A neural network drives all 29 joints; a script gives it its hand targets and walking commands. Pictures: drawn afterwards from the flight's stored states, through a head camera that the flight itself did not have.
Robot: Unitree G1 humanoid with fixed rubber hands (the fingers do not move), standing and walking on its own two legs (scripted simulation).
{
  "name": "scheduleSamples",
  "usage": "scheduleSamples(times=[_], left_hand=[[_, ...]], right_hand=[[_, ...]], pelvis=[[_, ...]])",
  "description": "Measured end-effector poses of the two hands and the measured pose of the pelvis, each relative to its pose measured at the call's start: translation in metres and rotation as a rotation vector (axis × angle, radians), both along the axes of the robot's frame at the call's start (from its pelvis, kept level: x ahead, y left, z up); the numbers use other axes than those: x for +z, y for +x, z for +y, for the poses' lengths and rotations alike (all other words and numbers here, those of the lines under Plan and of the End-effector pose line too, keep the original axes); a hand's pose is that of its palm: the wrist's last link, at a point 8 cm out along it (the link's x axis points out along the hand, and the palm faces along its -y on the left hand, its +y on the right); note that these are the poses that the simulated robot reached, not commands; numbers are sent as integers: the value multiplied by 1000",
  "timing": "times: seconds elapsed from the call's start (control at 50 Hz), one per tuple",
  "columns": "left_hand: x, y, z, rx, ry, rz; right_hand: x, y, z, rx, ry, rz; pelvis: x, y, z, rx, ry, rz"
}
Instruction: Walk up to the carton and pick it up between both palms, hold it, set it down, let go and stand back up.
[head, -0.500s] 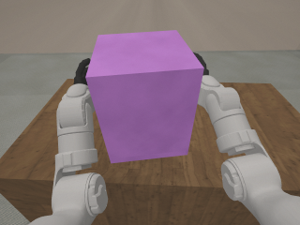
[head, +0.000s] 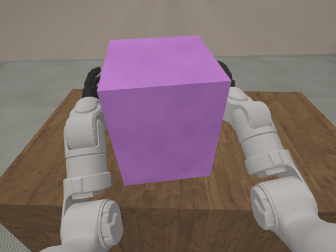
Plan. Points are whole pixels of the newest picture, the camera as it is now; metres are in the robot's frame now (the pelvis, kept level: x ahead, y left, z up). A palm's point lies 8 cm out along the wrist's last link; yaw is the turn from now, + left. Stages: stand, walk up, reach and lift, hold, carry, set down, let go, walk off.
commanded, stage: hold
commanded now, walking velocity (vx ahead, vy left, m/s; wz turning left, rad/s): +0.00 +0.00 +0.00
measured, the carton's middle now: (161, 110) +0.36 +0.00 +0.22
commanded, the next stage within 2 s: none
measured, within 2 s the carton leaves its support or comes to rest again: neither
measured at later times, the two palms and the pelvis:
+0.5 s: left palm (91, 100) +0.37 +0.15 +0.25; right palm (223, 91) +0.37 -0.14 +0.25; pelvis +0.00 +0.00 +0.00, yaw +1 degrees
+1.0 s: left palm (93, 101) +0.36 +0.15 +0.25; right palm (225, 93) +0.36 -0.15 +0.25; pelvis +0.00 -0.01 +0.00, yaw +1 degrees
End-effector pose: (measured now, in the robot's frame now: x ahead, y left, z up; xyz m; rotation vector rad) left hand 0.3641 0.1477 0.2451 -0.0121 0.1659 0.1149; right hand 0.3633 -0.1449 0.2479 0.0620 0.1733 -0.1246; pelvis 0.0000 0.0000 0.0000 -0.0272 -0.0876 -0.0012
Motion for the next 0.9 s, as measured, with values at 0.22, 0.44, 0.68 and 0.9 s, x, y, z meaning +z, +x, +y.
scheduleSamples(times=[0.22, 0.44, 0.68, 0.9], left_hand=[[8, 3, 2, 8, 15, -4], [2, 5, 3, -3, 9, -3], [4, 5, 0, 4, 10, 5], [2, -3, -1, 8, 7, -2]], right_hand=[[5, 5, 2, 11, -5, -4], [3, 5, 3, 3, -12, 1], [3, 7, 0, 8, -4, 8], [0, 0, -2, 14, -4, 3]], pelvis=[[0, -3, -1, 3, 1, 4], [0, 0, -3, 10, 0, 11], [0, 2, -5, 5, 0, 7], [0, -1, -6, 14, 1, -9]])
